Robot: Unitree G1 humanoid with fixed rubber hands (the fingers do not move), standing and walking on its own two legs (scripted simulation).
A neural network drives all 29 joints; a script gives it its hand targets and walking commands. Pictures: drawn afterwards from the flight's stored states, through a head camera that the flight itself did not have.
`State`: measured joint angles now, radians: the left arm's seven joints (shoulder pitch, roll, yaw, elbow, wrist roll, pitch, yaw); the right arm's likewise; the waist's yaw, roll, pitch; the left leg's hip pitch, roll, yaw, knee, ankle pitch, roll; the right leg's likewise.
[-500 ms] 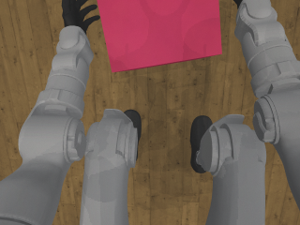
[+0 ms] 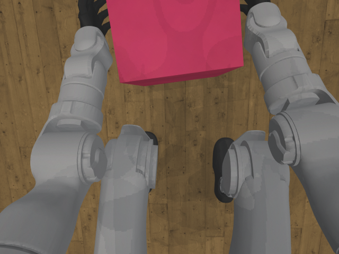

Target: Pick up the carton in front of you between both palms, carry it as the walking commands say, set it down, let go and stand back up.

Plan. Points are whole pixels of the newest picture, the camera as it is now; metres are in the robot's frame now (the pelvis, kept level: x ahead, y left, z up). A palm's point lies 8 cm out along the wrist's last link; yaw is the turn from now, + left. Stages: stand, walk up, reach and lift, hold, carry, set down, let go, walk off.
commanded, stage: reach and lift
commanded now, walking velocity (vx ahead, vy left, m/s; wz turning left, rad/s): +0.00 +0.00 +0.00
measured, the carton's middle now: (174, 32) +0.52 +0.03 -0.23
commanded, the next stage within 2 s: none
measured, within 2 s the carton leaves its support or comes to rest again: neither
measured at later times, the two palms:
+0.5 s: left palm (20, 11) +0.47 +0.17 +0.05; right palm out of the picture +0.50 -0.13 +0.05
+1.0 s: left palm out of the picture +0.44 +0.16 +0.20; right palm out of the picture +0.46 -0.14 +0.20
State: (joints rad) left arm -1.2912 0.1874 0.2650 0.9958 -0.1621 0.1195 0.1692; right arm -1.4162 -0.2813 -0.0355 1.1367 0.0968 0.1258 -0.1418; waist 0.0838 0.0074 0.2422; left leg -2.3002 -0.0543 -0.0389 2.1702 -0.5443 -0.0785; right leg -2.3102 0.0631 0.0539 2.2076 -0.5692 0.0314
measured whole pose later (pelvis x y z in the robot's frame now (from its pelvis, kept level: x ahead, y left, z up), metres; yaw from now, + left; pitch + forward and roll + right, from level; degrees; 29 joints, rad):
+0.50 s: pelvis +0.00 +0.00 +0.11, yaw -1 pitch +43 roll +1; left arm -1.00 -0.01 0.54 0.70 0.19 0.33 0.06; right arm -1.11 -0.04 -0.41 0.86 -0.22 0.32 -0.07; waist 0.06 -0.02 -0.17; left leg -2.07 -0.10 -0.08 1.80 -0.48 -0.08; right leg -2.07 0.12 0.08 1.82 -0.50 0.05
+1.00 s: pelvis +0.04 +0.00 +0.24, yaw -2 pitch +34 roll +0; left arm -0.67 -0.08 0.41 0.61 0.15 0.33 0.07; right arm -0.72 0.05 -0.34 0.69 -0.17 0.32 -0.07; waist 0.04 -0.01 -0.24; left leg -1.51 -0.09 -0.11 1.41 -0.49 -0.06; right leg -1.51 0.11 0.11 1.43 -0.50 0.04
